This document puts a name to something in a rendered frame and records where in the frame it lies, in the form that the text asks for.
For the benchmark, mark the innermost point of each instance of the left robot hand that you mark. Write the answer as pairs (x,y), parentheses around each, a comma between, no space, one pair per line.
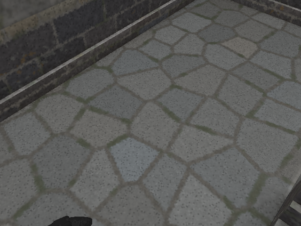
(72,221)

